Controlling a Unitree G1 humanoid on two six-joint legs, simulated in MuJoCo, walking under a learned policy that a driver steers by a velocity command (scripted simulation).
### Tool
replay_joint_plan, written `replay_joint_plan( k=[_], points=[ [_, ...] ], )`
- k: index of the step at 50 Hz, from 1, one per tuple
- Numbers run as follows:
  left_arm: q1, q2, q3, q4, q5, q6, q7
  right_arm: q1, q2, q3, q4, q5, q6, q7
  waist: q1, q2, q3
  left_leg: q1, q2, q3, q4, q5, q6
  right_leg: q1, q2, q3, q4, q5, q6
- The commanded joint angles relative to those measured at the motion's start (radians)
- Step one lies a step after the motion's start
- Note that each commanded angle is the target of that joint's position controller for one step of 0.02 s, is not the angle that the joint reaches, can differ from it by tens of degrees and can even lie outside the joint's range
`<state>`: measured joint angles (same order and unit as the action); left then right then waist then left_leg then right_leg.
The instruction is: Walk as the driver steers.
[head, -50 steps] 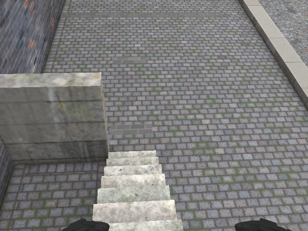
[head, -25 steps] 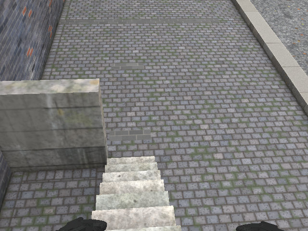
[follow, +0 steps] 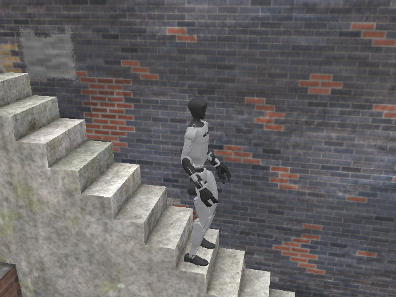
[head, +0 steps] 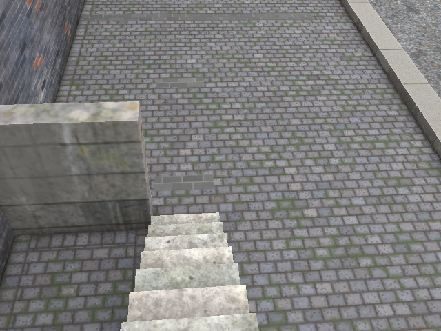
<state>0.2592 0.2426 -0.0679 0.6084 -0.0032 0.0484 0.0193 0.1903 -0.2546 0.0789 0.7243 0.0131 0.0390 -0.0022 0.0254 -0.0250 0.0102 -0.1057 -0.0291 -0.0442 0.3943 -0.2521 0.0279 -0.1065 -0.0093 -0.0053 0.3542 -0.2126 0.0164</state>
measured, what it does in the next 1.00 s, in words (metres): stands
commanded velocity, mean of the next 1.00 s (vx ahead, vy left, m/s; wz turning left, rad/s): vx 0.31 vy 0.00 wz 0.00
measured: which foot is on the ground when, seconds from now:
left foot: down 0.00-1.00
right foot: down 0.00-1.00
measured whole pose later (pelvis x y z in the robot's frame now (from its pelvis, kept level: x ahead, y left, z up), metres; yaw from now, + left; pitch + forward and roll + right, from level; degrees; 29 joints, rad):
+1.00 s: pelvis +0.00 +0.00 +0.00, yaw +1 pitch -2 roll -1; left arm 0.28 0.25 -0.06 0.67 0.01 0.04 0.01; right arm 0.21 -0.26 0.06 0.75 0.00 0.05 -0.01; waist 0.02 -0.02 0.02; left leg -0.09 -0.03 -0.05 0.36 -0.23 0.03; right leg -0.09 -0.02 -0.01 0.32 -0.19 0.02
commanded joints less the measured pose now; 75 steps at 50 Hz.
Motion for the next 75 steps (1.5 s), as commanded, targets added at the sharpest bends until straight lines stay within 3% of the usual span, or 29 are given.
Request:
replay_joint_plan(
  k=[1, 3, 16, 25, 29, 36, 40, 50, 57, 75],
  points=[
    [-0.084, 0.079, 0.019, -0.103, -0.004, -0.021, 0.005, -0.082, -0.112, -0.028, -0.088, 0.002, -0.018, -0.006, -0.007, 0.023, -0.026, -0.004, 0.129, -0.108, -0.041, 0.171, 0.051, -0.03, -0.102, 0.071, -0.024, 0.134, -0.054],
    [-0.099, 0.073, 0.014, -0.115, -0.01, -0.024, 0.005, -0.089, -0.119, -0.031, -0.095, 0.012, -0.024, -0.005, -0.009, 0.009, -0.029, 0.009, 0.13, -0.112, -0.031, 0.187, 0.055, -0.035, -0.104, 0.071, -0.016, 0.146, -0.046],
    [-0.198, 0.069, -0.008, -0.212, 0.001, -0.002, -0.026, -0.164, -0.113, -0.014, -0.201, -0.014, -0.002, 0.026, -0.008, 0.025, -0.073, 0.04, 0.151, -0.127, -0.019, 0.351, 0.057, 0.016, -0.121, 0.08, -0.001, 0.253, -0.047],
    [-0.213, 0.059, -0.02, -0.241, 0.009, -0.007, -0.046, -0.177, -0.104, -0.006, -0.257, -0.025, 0.006, 0.038, -0.006, 0.018, -0.089, 0.048, 0.167, -0.148, -0.038, 0.341, 0.053, 0.018, -0.143, 0.101, -0.024, 0.239, -0.042],
    [-0.159, 0.067, -0.012, -0.201, 0.015, -0.008, -0.051, -0.132, -0.115, -0.014, -0.226, -0.027, 0.005, 0.039, -0.003, 0.023, -0.048, 0.037, 0.182, -0.167, -0.067, 0.314, 0.053, 0.013, -0.155, 0.115, -0.053, 0.203, -0.042],
    [-0.121, 0.068, 0.0, -0.145, 0.014, -0.017, -0.045, -0.104, -0.115, -0.029, -0.178, -0.02, 0.001, 0.03, -0.003, 0.023, -0.042, 0.03, 0.181, -0.168, -0.066, 0.267, 0.055, -0.016, -0.156, 0.111, -0.058, 0.161, -0.042],
    [-0.082, 0.079, 0.011, -0.101, 0.019, -0.016, -0.037, -0.073, -0.116, -0.034, -0.14, -0.026, 0.008, 0.019, -0.003, 0.032, -0.032, 0.013, 0.175, -0.158, -0.07, 0.245, 0.052, -0.015, -0.149, 0.104, -0.062, 0.149, -0.048],
    [0.003, 0.093, 0.032, 0.009, 0.007, -0.026, 0.005, -0.006, -0.127, -0.054, -0.017, -0.009, -0.003, -0.019, -0.005, 0.025, -0.009, 0.018, 0.167, -0.147, -0.095, 0.234, 0.041, -0.007, -0.147, 0.093, -0.091, 0.156, -0.041],
    [0.035, 0.097, 0.043, 0.075, 0.006, -0.025, 0.021, 0.02, -0.13, -0.068, 0.068, -0.003, -0.005, -0.034, -0.006, 0.023, 0.012, 0.019, 0.167, -0.141, -0.117, 0.234, 0.037, 0.0, -0.147, 0.083, -0.116, 0.159, -0.039],
    [0.055, 0.103, 0.054, 0.217, 0.005, -0.025, 0.036, 0.039, -0.138, -0.092, 0.245, 0.007, 0.0, -0.044, -0.009, 0.024, 0.024, 0.024, 0.177, -0.133, -0.142, 0.245, 0.042, 0.017, -0.151, 0.075, -0.149, 0.17, -0.048]
  ],
)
